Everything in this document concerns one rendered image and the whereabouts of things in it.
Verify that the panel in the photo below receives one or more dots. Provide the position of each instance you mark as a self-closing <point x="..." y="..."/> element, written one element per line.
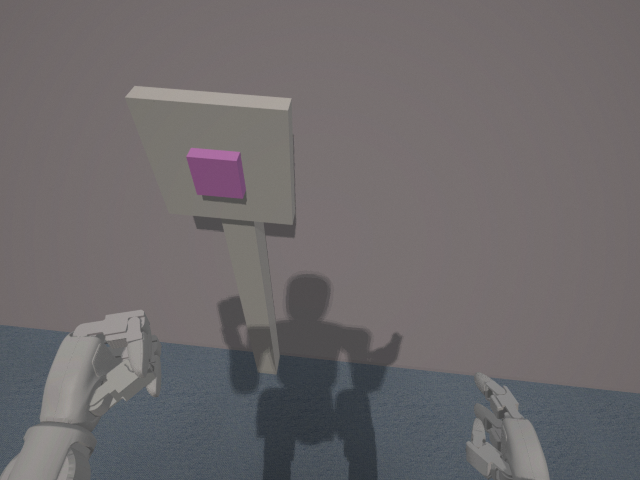
<point x="172" y="121"/>

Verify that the button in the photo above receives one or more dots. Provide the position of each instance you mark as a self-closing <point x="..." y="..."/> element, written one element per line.
<point x="217" y="172"/>

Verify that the robot right hand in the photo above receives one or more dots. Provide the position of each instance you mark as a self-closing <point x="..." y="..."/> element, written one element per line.
<point x="514" y="438"/>

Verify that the robot left forearm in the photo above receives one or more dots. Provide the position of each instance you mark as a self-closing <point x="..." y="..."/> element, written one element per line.
<point x="53" y="451"/>

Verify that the robot left hand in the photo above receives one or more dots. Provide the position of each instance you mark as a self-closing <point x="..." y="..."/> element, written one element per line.
<point x="73" y="392"/>

